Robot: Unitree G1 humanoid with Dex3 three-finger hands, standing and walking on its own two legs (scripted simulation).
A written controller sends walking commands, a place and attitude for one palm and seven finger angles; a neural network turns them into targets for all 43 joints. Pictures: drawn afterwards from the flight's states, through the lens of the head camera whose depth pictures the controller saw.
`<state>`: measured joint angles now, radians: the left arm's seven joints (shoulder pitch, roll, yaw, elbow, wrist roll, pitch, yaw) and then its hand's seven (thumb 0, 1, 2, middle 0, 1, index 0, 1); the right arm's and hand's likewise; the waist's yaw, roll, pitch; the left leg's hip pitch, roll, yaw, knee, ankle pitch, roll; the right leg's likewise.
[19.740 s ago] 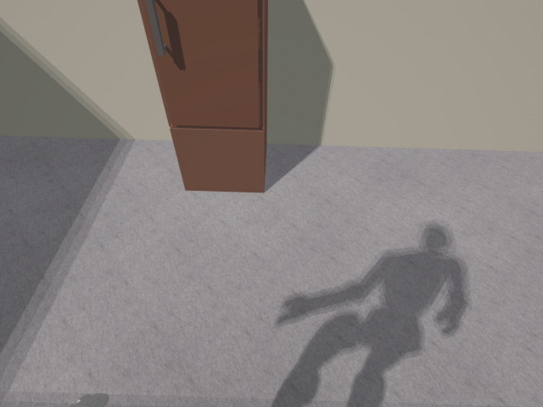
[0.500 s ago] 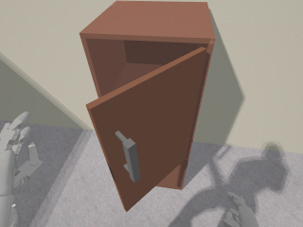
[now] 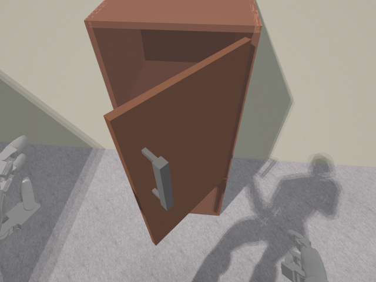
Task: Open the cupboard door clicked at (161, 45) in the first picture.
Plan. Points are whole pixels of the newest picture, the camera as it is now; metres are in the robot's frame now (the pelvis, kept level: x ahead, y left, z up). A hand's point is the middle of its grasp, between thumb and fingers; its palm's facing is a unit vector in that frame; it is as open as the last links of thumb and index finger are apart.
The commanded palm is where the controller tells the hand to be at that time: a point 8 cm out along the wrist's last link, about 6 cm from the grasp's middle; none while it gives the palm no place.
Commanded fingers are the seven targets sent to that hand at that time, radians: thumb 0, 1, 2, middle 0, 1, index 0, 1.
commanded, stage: step back with the hand held close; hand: left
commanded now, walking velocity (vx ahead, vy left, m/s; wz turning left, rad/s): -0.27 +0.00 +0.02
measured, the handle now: (158, 180) +0.31 +0.09 +0.06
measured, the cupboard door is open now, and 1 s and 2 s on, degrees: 51 51 51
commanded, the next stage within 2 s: stop stepping back and stand still in 0.72 s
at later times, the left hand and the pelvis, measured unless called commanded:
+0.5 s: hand out of the picture +0.10 +0.29 +0.15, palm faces +0.46 -0.78 -0.43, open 7.4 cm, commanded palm +0.04 +0.33 +0.17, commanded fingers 0.00 0.90 0.90 -0.20 -0.30 -0.20 -0.30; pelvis -0.08 +0.03 -0.02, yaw +3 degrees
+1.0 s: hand out of the picture +0.04 +0.26 +0.15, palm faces +0.33 -0.83 -0.46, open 7.4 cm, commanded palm -0.02 +0.31 +0.17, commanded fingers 0.00 0.90 0.90 -0.20 -0.30 -0.20 -0.30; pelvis -0.17 +0.02 -0.01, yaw -2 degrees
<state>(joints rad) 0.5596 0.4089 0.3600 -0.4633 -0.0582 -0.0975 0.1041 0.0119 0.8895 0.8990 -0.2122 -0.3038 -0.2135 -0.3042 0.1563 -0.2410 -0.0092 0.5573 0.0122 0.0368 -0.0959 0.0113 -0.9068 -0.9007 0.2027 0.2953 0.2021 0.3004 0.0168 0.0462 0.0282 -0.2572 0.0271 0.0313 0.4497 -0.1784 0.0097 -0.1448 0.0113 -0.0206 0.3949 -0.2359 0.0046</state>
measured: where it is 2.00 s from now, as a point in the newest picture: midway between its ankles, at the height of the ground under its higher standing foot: outside the picture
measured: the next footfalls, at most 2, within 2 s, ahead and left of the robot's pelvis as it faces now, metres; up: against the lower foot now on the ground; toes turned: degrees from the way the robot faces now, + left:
right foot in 0.84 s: -0.21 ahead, -0.09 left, +0.00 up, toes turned +0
left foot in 0.96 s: -0.12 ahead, +0.11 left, +0.00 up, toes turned -3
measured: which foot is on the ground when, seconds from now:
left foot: down 0.00-0.86, up 0.88-0.94, down 0.96-1.00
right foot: down 0.00-0.52, up 0.54-0.82, down 0.84-1.00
